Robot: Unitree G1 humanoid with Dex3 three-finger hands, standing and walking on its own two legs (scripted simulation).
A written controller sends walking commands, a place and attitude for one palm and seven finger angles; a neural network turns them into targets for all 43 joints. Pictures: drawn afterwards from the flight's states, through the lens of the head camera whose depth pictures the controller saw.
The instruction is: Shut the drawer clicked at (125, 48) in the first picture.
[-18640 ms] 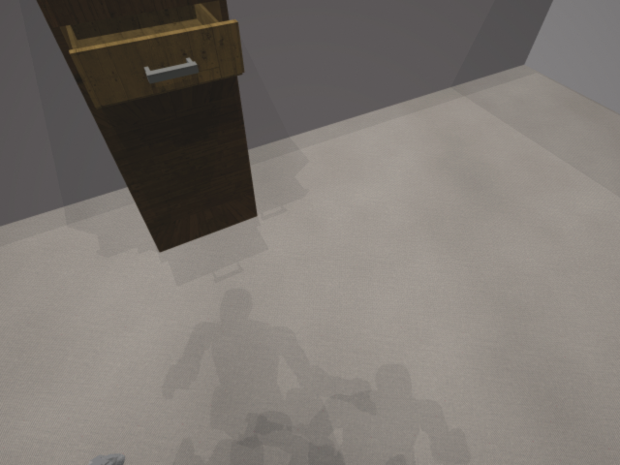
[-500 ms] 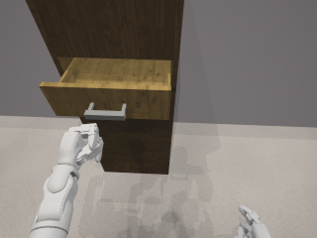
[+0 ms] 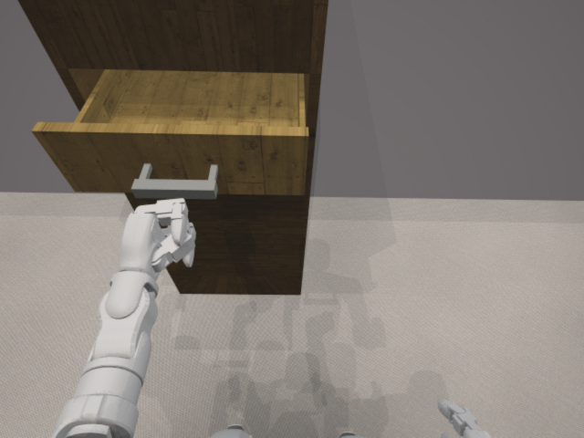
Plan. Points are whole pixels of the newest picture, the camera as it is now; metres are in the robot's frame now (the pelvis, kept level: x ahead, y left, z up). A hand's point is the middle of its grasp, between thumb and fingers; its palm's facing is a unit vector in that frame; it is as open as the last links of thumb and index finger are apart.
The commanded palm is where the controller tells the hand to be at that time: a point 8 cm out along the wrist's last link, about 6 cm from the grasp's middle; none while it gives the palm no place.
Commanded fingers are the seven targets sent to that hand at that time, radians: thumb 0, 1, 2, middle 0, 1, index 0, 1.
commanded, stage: bring the fist close to the handle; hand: left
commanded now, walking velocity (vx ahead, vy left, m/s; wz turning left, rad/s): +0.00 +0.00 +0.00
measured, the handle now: (178, 179) +0.46 +0.19 +0.07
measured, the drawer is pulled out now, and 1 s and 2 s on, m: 0.15 0.13 0.01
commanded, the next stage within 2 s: push the drawer shut in 0.30 s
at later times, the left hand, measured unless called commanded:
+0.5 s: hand (188, 238) +0.36 +0.15 +0.07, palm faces -0.01 -1.00 -0.01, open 3.3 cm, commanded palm +0.35 +0.21 +0.07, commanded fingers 0.00 0.90 0.90 -1.40 -1.60 -1.40 -1.60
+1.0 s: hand (193, 206) +0.42 +0.15 +0.07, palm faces +0.00 -1.00 -0.01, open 2.9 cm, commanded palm +0.41 +0.21 +0.07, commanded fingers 0.00 0.90 0.90 -1.40 -1.60 -1.40 -1.60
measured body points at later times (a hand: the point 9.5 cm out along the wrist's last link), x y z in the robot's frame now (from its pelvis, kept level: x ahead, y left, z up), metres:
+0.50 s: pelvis +0.00 -0.01 +0.00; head +0.04 -0.01 +0.45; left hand +0.36 +0.21 +0.07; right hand +0.13 -0.26 -0.10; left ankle +0.02 +0.11 -0.70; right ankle +0.00 -0.11 -0.70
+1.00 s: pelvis -0.01 -0.01 -0.01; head +0.06 +0.00 +0.44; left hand +0.41 +0.21 +0.07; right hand +0.06 -0.26 -0.13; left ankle +0.02 +0.11 -0.70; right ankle +0.00 -0.11 -0.70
